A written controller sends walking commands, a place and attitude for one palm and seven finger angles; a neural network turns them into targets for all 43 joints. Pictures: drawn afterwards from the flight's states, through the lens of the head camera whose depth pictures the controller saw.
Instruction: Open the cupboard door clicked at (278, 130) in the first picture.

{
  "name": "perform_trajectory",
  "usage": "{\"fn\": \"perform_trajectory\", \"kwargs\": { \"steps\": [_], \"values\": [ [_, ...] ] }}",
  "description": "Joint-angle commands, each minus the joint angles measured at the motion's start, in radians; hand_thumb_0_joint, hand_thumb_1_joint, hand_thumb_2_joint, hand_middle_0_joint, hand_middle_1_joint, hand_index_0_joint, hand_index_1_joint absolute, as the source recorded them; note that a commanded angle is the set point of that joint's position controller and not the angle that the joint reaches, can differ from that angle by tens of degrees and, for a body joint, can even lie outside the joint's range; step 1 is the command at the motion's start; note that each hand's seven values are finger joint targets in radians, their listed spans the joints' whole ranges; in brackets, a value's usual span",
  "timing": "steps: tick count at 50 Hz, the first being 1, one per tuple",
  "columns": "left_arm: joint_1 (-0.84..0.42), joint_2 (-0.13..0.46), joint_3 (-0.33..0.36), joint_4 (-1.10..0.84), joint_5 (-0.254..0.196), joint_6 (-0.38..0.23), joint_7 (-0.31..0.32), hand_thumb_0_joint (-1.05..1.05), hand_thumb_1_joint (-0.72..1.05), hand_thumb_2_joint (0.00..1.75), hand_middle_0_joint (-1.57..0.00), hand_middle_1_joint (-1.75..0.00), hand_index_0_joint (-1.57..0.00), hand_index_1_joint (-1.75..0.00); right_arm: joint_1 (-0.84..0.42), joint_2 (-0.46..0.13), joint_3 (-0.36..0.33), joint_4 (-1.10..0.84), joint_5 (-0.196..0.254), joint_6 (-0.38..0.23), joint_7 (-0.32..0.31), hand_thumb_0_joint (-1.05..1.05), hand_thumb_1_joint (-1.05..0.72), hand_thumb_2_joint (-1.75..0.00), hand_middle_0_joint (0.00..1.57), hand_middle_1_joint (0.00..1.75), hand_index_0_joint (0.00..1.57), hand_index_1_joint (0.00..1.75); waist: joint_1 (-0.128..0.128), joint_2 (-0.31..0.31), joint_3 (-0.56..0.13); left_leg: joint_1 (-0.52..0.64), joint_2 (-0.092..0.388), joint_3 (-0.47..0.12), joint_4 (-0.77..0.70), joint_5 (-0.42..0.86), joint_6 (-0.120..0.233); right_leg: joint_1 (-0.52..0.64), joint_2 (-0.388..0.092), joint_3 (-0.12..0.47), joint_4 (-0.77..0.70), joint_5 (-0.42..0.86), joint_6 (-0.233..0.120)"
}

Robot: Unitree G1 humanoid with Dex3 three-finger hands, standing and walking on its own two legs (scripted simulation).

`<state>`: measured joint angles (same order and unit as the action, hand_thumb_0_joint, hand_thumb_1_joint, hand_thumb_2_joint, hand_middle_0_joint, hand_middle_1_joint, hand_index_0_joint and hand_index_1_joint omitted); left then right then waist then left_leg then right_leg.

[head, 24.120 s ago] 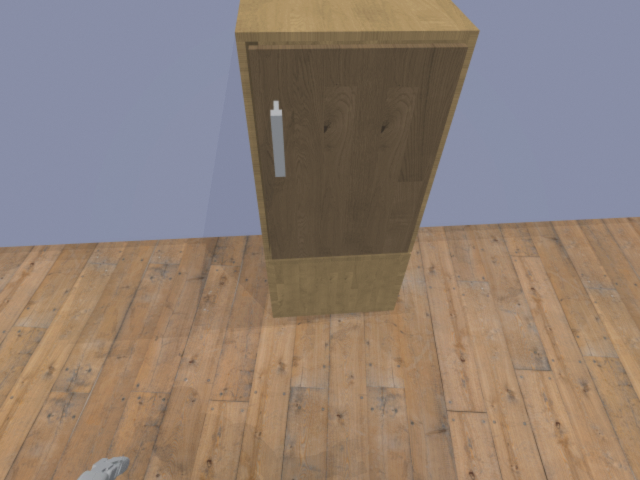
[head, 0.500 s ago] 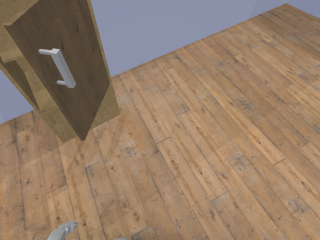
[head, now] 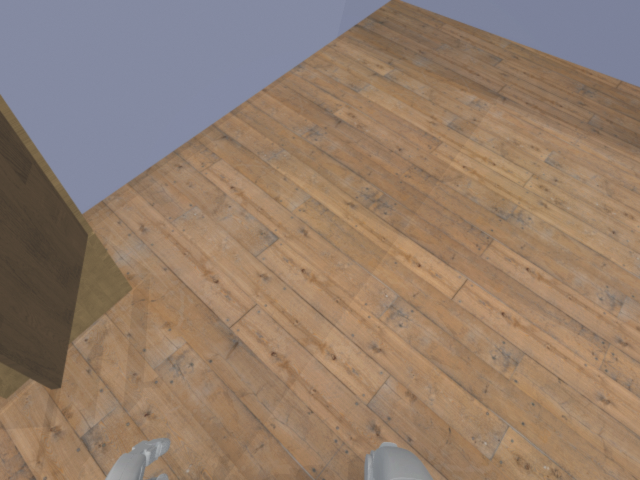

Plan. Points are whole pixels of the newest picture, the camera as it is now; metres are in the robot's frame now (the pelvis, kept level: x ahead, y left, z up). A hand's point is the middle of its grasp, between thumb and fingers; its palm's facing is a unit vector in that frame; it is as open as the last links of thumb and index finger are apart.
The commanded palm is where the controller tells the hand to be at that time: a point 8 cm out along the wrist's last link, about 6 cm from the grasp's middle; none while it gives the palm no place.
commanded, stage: walk to a spot facing it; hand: left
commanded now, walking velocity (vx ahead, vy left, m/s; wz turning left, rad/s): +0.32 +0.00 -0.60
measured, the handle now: out of the picture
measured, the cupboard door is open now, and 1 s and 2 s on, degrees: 46 46 46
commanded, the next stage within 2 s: turn to face it in 1.56 s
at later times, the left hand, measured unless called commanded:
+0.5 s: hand (233, 386) +0.27 +0.14 -0.19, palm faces -0.19 -0.97 -0.17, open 7.3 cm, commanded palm none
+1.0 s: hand (327, 225) +0.60 +0.00 -0.17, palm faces -0.37 -0.91 -0.21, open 7.4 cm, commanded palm none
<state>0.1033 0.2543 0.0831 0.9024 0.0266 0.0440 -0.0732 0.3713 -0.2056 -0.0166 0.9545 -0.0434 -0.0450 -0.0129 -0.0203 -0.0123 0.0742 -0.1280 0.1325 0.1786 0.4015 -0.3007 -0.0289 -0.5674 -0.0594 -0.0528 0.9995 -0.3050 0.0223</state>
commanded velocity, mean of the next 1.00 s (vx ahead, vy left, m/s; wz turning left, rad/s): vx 0.36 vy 0.00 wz -0.29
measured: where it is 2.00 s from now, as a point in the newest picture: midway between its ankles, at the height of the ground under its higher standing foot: (403, 282)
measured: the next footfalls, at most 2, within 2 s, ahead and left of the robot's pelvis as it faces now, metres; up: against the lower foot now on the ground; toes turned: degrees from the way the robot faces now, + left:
right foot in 0.16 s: +0.14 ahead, -0.15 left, +0.00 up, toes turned -12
left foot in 0.52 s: +0.38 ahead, +0.06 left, +0.00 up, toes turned -9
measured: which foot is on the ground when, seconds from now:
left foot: down 0.00-0.16, up 0.18-0.50, down 0.52-0.92, up 0.94-1.00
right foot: up 0.00-0.14, down 0.16-0.52, up 0.54-0.90, down 0.92-1.00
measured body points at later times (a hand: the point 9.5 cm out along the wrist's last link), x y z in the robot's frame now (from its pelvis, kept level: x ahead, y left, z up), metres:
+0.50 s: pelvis +0.21 -0.04 -0.01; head +0.25 -0.03 +0.43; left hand +0.28 +0.19 -0.17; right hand +0.27 -0.30 -0.14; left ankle +0.33 +0.07 -0.74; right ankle +0.10 -0.14 -0.75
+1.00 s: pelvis +0.43 -0.13 -0.02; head +0.46 -0.15 +0.43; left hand +0.62 +0.05 -0.16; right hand +0.27 -0.33 -0.17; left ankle +0.38 +0.03 -0.68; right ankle +0.41 -0.23 -0.75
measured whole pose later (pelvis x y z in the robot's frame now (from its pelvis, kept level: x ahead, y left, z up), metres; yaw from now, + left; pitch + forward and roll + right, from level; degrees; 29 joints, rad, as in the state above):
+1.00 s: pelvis +0.43 -0.13 -0.02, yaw -22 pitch +0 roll +0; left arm 0.12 0.19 0.06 0.98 0.02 -0.06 -0.02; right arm 0.38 -0.21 -0.05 1.11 -0.02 0.00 0.01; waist -0.04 0.02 0.08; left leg -0.32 0.13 0.09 1.06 -0.48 -0.03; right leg -0.32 -0.02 -0.11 0.61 -0.29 -0.04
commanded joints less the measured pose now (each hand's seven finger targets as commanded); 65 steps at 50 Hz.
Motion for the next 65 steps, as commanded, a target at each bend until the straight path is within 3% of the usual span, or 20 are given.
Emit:
{"fn": "perform_trajectory", "kwargs": {
  "steps": [1,4,6,7,8,9,14,24,25,26,27,31,35,43,44,46,52,61,63,65],
  "values": [
    [-0.162,0.005,-0.018,-0.113,-0.002,-0.037,-0.014,0.00,0.90,0.90,-0.20,-0.30,-0.20,-0.30,0.097,-0.191,-0.049,-0.015,0.001,-0.022,-0.013,0.00,-0.90,-0.90,0.20,0.30,0.20,0.30,-0.052,0.182,-0.048,0.116,0.196,-0.036,-0.127,0.332,0.094,-0.008,0.010,-0.073,-0.215,0.021,-0.014],
    [-0.145,0.031,-0.013,-0.104,0.000,-0.041,-0.009,0.00,0.90,0.90,-0.20,-0.30,-0.20,-0.30,0.091,-0.198,-0.051,-0.006,-0.002,-0.015,-0.007,0.00,-0.90,-0.90,0.20,0.30,0.20,0.30,-0.030,0.186,-0.043,0.084,0.224,0.002,-0.055,0.392,0.086,0.143,0.042,-0.104,-0.342,-0.020,-0.044],
    [0.062,0.072,0.005,-0.037,0.002,-0.050,0.000,0.00,0.90,0.90,-0.20,-0.30,-0.20,-0.30,0.042,-0.207,-0.046,-0.015,0.010,-0.014,-0.006,0.00,-0.90,-0.90,0.20,0.30,0.20,0.30,0.083,0.119,-0.116,-0.053,0.175,0.070,0.232,0.555,0.047,0.490,0.095,-0.122,-0.451,0.033,-0.093],
    [0.250,0.175,0.035,0.017,0.009,-0.064,0.016,0.00,0.90,0.90,-0.20,-0.30,-0.20,-0.30,-0.001,-0.169,-0.038,-0.044,0.031,-0.020,0.006,0.00,-0.90,-0.90,0.20,0.30,0.20,0.30,0.172,-0.074,-0.231,-0.307,0.111,0.122,0.513,0.415,0.007,0.820,-0.061,0.096,-0.515,-0.048,-0.165],
    [0.391,0.296,0.065,0.048,-0.004,-0.070,0.036,0.00,0.90,0.90,-0.20,-0.30,-0.20,-0.30,-0.064,-0.106,-0.023,-0.111,0.047,-0.023,0.006,0.00,-0.90,-0.90,0.20,0.30,0.20,0.30,0.213,-0.312,-0.302,-0.599,-0.053,0.064,0.858,-0.316,-0.044,0.947,-0.373,0.627,-0.670,0.071,-0.283],
    [0.362,0.286,0.066,0.048,-0.022,-0.063,0.054,0.00,0.90,0.90,-0.20,-0.30,-0.20,-0.30,-0.138,-0.152,-0.037,-0.124,0.042,-0.016,0.000,0.00,-0.90,-0.90,0.20,0.30,0.20,0.30,0.196,-0.182,-0.217,-0.665,-0.007,-0.132,0.951,-0.288,-0.018,0.841,-0.373,0.632,-0.710,0.101,-0.305],
    [0.075,0.133,0.018,-0.021,-0.003,-0.090,0.072,0.00,0.90,0.90,-0.20,-0.30,-0.20,-0.30,-0.087,-0.092,-0.045,-0.060,0.018,0.015,0.009,0.00,-0.90,-0.90,0.20,0.30,0.20,0.30,0.000,-0.134,-0.053,-0.415,0.046,-0.144,0.689,-0.082,-0.048,0.350,-0.196,0.250,-0.742,0.263,-0.226],
    [0.137,0.122,0.026,0.043,-0.010,-0.102,0.057,0.00,0.90,0.90,-0.20,-0.30,-0.20,-0.30,-0.113,-0.106,-0.059,-0.062,0.018,-0.021,0.023,0.00,-0.90,-0.90,0.20,0.30,0.20,0.30,-0.029,-0.030,-0.069,-0.034,-0.069,-0.075,0.104,0.123,-0.020,0.275,-0.088,0.215,-0.593,0.152,-0.156],
    [0.130,0.086,0.019,0.032,-0.011,-0.101,0.054,0.00,0.90,0.90,-0.20,-0.30,-0.20,-0.30,0.028,-0.172,-0.076,-0.018,0.012,-0.029,0.010,0.00,-0.90,-0.90,0.20,0.30,0.20,0.30,-0.094,0.096,-0.129,0.160,0.013,-0.190,0.051,0.046,0.020,0.168,-0.025,0.157,-0.375,0.156,-0.120],
    [0.180,0.017,0.003,0.022,-0.021,-0.100,0.047,0.00,0.90,0.90,-0.20,-0.30,-0.20,-0.30,0.172,-0.293,-0.102,0.011,-0.012,-0.035,0.002,0.00,-0.90,-0.90,0.20,0.30,0.20,0.30,-0.131,0.370,-0.241,0.336,0.296,-0.566,-0.061,-0.070,0.129,-0.025,0.107,0.000,-0.015,-0.160,-0.054],
    [0.136,0.032,-0.002,-0.001,-0.015,-0.107,0.050,0.00,0.90,0.90,-0.20,-0.30,-0.20,-0.30,0.204,-0.295,-0.095,0.014,-0.008,-0.020,-0.005,0.00,-0.90,-0.90,0.20,0.30,0.20,0.30,-0.138,0.320,-0.227,0.306,0.397,-0.724,-0.157,-0.140,0.207,-0.109,0.099,0.079,0.196,-0.276,-0.057],
    [0.059,0.021,0.005,0.012,0.003,-0.094,0.033,0.00,0.90,0.90,-0.20,-0.30,-0.20,-0.30,-0.008,-0.137,-0.053,-0.024,-0.001,-0.035,-0.007,0.00,-0.90,-0.90,0.20,0.30,0.20,0.30,-0.031,0.182,0.014,-0.029,0.272,-0.414,-0.202,0.017,0.154,-0.140,-0.044,0.099,0.273,-0.037,-0.040],
    [0.080,-0.024,-0.015,0.024,0.000,-0.069,0.019,0.00,0.90,0.90,-0.20,-0.30,-0.20,-0.30,0.001,-0.138,-0.052,0.014,0.007,-0.044,-0.006,0.00,-0.90,-0.90,0.20,0.30,0.20,0.30,0.000,0.183,-0.073,0.000,0.173,-0.131,-0.179,0.257,0.113,0.002,-0.036,0.014,-0.026,0.034,-0.027],
    [0.099,0.021,-0.003,0.051,0.005,-0.076,0.020,0.00,0.90,0.90,-0.20,-0.30,-0.20,-0.30,0.019,-0.149,-0.052,0.059,0.007,-0.015,0.007,0.00,-0.90,-0.90,0.20,0.30,0.20,0.30,0.048,0.069,-0.070,-0.083,0.143,-0.036,-0.015,0.167,0.083,0.390,0.049,-0.097,-0.446,0.108,-0.058],
    [0.222,0.069,0.009,0.090,0.009,-0.086,0.029,0.00,0.90,0.90,-0.20,-0.30,-0.20,-0.30,0.005,-0.127,-0.045,0.057,0.016,-0.016,0.013,0.00,-0.90,-0.90,0.20,0.30,0.20,0.30,0.110,-0.012,-0.117,-0.195,0.087,0.017,0.189,0.227,0.052,0.593,0.013,-0.010,-0.495,0.050,-0.100],
    [0.443,0.242,0.051,0.149,-0.009,-0.094,0.056,0.00,0.90,0.90,-0.20,-0.30,-0.20,-0.30,-0.073,-0.074,-0.031,-0.010,0.037,-0.025,0.018,0.00,-0.90,-0.90,0.20,0.30,0.20,0.30,0.192,-0.305,-0.213,-0.568,-0.066,-0.013,0.759,-0.326,0.002,0.826,-0.391,0.609,-0.763,-0.053,-0.282],
    [0.167,0.069,0.000,0.093,-0.006,-0.112,0.077,0.00,0.90,0.90,-0.20,-0.30,-0.20,-0.30,-0.073,-0.030,-0.039,0.038,0.019,0.007,0.022,0.00,-0.90,-0.90,0.20,0.30,0.20,0.30,0.007,-0.130,-0.044,-0.400,0.043,-0.120,0.588,-0.067,-0.027,0.388,-0.225,0.166,-0.770,0.284,-0.209],
    [0.180,0.086,0.010,0.130,-0.012,-0.118,0.064,0.00,0.90,0.90,-0.20,-0.30,-0.20,-0.30,-0.032,-0.075,-0.058,0.044,0.013,-0.024,0.035,0.00,-0.90,-0.90,0.20,0.30,0.20,0.30,-0.053,-0.006,-0.042,-0.020,-0.057,-0.037,0.107,0.139,0.005,0.299,-0.119,0.074,-0.586,0.169,-0.138],
    [0.229,-0.010,-0.011,0.100,-0.021,-0.116,0.055,0.00,0.90,0.90,-0.20,-0.30,-0.20,-0.30,0.230,-0.255,-0.103,0.102,-0.010,-0.034,0.011,0.00,-0.90,-0.90,0.20,0.30,0.20,0.30,-0.131,0.366,-0.218,0.313,0.293,-0.547,-0.070,-0.023,0.166,0.012,0.076,-0.076,0.001,-0.153,-0.049],
    [0.107,0.012,-0.012,0.050,-0.008,-0.121,0.060,0.00,0.90,0.90,-0.20,-0.30,-0.20,-0.30,0.188,-0.228,-0.089,0.086,-0.001,-0.020,0.003,0.00,-0.90,-0.90,0.20,0.30,0.20,0.30,-0.116,0.211,-0.120,0.181,0.362,-0.626,-0.165,-0.105,0.241,-0.118,0.020,0.062,0.282,-0.223,-0.063]
  ]
}}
